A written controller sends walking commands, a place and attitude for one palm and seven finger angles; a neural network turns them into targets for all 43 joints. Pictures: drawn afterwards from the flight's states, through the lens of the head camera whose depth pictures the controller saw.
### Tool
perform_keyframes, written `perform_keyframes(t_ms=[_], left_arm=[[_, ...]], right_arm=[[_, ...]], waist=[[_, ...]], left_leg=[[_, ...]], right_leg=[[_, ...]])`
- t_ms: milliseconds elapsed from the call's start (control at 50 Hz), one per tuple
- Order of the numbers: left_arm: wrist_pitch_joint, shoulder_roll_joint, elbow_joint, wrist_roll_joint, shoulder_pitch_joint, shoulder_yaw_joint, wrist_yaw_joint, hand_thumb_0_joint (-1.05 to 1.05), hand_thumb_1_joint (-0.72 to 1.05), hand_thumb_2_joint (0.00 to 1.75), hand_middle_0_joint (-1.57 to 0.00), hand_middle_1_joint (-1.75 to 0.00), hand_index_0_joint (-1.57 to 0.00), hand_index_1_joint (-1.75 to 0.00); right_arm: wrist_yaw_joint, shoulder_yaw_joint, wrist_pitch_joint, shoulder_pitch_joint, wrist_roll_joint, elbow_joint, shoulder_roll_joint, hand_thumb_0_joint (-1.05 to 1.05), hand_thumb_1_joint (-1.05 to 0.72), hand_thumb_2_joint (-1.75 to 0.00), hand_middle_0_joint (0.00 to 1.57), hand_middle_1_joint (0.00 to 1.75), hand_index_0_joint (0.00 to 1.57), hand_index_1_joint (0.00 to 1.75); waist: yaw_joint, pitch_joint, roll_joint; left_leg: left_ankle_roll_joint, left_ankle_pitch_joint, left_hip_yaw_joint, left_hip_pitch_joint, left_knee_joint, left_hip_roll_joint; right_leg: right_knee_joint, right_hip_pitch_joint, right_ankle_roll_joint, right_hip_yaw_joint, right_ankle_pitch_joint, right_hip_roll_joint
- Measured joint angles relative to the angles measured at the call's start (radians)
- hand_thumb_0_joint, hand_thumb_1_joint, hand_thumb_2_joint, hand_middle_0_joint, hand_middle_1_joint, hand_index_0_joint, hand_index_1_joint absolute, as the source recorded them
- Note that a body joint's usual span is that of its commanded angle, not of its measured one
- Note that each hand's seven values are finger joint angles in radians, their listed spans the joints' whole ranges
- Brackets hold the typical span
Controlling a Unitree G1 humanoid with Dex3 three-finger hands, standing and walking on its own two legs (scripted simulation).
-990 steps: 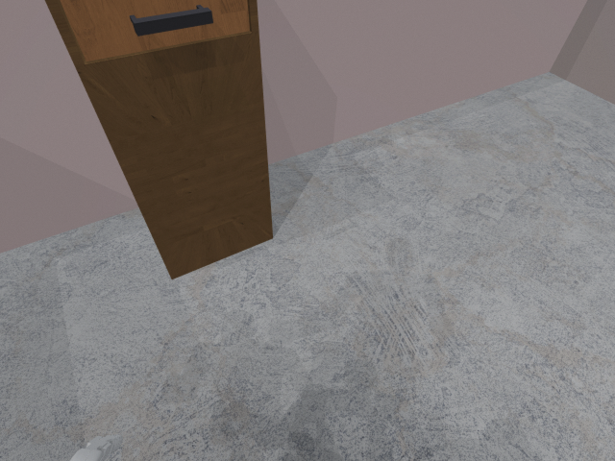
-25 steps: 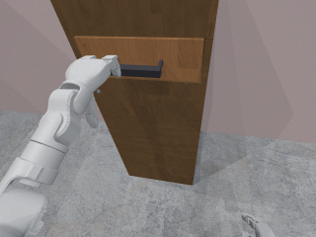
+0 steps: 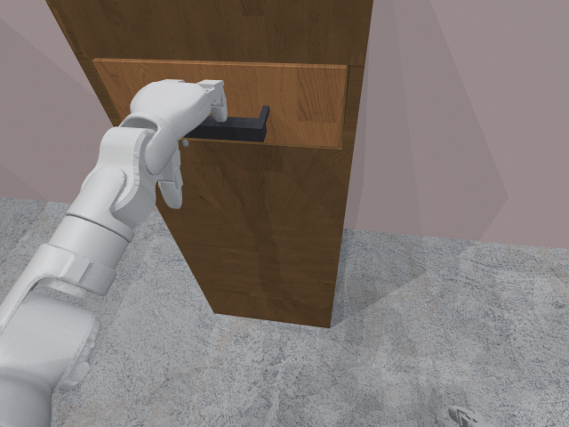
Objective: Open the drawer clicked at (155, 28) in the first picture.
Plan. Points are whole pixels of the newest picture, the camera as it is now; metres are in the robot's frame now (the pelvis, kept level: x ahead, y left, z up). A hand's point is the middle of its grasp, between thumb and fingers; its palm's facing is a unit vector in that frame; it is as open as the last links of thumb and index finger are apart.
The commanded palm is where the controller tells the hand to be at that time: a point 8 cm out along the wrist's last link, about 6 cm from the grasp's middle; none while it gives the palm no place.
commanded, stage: move the hooked fingers above the handle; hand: left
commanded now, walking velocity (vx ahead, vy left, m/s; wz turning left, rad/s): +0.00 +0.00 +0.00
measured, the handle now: (216, 118) +0.53 +0.13 +0.15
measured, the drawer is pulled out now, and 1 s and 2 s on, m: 0.00 0.00 0.00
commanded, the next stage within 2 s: none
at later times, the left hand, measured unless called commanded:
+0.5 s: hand (179, 126) +0.46 +0.17 +0.19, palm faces -0.05 -0.02 -1.00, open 13.7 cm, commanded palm +0.44 +0.15 +0.27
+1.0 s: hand (184, 116) +0.47 +0.16 +0.20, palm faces -0.08 +0.01 -1.00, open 13.9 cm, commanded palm +0.45 +0.14 +0.27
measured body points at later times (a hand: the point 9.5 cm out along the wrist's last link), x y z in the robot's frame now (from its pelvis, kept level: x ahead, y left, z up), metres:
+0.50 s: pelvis -0.02 +0.01 +0.00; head +0.00 -0.02 +0.45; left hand +0.46 +0.16 +0.24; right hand +0.05 -0.24 -0.14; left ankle -0.01 +0.09 -0.74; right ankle -0.05 -0.07 -0.74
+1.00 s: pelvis -0.02 +0.02 +0.00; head +0.00 +0.00 +0.45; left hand +0.47 +0.15 +0.25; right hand +0.04 -0.24 -0.14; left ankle -0.01 +0.09 -0.74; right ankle -0.05 -0.07 -0.74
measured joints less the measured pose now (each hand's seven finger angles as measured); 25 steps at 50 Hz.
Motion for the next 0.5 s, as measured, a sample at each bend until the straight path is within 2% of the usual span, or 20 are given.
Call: perform_keyframes(t_ms=[40, 100, 160, 220, 280, 340, 420, 500], left_arm=[[-0.086, -0.009, -0.03, -0.038, -0.01, -0.016, 0.022, 0.0, -0.49, 0.3, -0.31, -1.2, -0.28, -1.2], [-0.143, -0.064, 0.035, -0.064, -0.073, -0.027, 0.098, 0.0, -0.49, 0.3, -0.32, -1.2, -0.29, -1.2], [-0.114, -0.107, 0.181, -0.044, -0.154, 0.01, 0.188, 0.0, -0.49, 0.3, -0.32, -1.2, -0.3, -1.2], [-0.048, -0.108, 0.324, 0.018, -0.225, 0.061, 0.251, 0.0, -0.49, 0.3, -0.33, -1.21, -0.3, -1.2], [-0.024, -0.113, 0.367, 0.064, -0.255, 0.069, 0.25, 0.0, -0.49, 0.3, -0.4, -1.26, -0.35, -1.24], [0.015, -0.11, 0.404, 0.098, -0.253, 0.09, 0.227, 0.0, -0.49, 0.3, -0.4, -1.26, -0.37, -1.26], [0.037, -0.062, 0.449, 0.086, -0.212, 0.113, 0.166, 0.0, -0.49, 0.3, -0.37, -1.24, -0.35, -1.24], [-0.018, -0.022, 0.334, 0.07, -0.119, 0.085, 0.109, 0.0, -0.49, 0.3, -0.35, -1.22, -0.34, -1.22]], right_arm=[[-0.005, -0.012, -0.019, 0.002, -0.006, 0.007, -0.004, 0.01, -0.91, -0.89, 0.2, 0.3, 0.2, 0.3], [-0.002, -0.017, -0.038, -0.011, -0.005, 0.028, -0.002, 0.01, -0.91, -0.89, 0.2, 0.3, 0.2, 0.3], [0.01, -0.002, -0.042, -0.037, -0.004, 0.042, 0.012, 0.0, -0.91, -0.89, 0.2, 0.3, 0.2, 0.3], [0.016, 0.017, -0.035, -0.049, -0.008, 0.044, 0.033, 0.0, -0.91, -0.89, 0.2, 0.3, 0.2, 0.3], [0.019, 0.025, -0.009, -0.028, -0.011, 0.045, 0.047, 0.0, -0.91, -0.89, 0.2, 0.3, 0.2, 0.3], [0.015, 0.032, 0.02, -0.007, -0.009, 0.043, 0.053, 0.0, -0.91, -0.89, 0.2, 0.3, 0.2, 0.3], [-0.003, 0.034, 0.036, 0.023, 0.003, 0.025, 0.053, 0.0, -0.91, -0.89, 0.21, 0.3, 0.2, 0.3], [-0.013, 0.009, 0.024, 0.07, 0.004, 0.0, 0.044, 0.01, -0.91, -0.89, 0.21, 0.3, 0.2, 0.3]], waist=[[0.004, -0.002, 0.0], [0.004, -0.016, 0.003], [-0.014, -0.03, 0.003], [-0.037, -0.041, 0.003], [-0.042, -0.055, 0.006], [-0.052, -0.064, 0.014], [-0.067, -0.054, 0.016], [-0.055, -0.034, 0.008]], left_leg=[[0.002, -0.004, -0.002, -0.004, 0.008, -0.003], [0.005, -0.008, 0.001, -0.019, 0.018, -0.005], [0.007, -0.004, 0.018, -0.042, 0.018, -0.002], [0.008, 0.001, 0.039, -0.065, 0.015, 0.005], [0.01, 0.005, 0.051, -0.074, 0.013, 0.009], [0.012, 0.006, 0.062, -0.065, 0.01, 0.012], [0.013, 0.01, 0.07, -0.037, 0.0, 0.015], [0.015, 0.017, 0.058, -0.02, -0.005, 0.012]], right_leg=[[0.004, -0.001, 0.002, -0.003, -0.003, -0.003], [0.012, -0.016, 0.007, 0.0, -0.005, -0.005], [0.022, -0.048, 0.01, 0.016, 0.001, -0.004], [0.026, -0.081, 0.011, 0.037, 0.011, 0.001], [0.026, -0.094, 0.013, 0.049, 0.018, 0.005], [0.026, -0.089, 0.015, 0.06, 0.021, 0.008], [0.02, -0.066, 0.016, 0.068, 0.026, 0.01], [0.01, -0.042, 0.015, 0.056, 0.032, 0.008]])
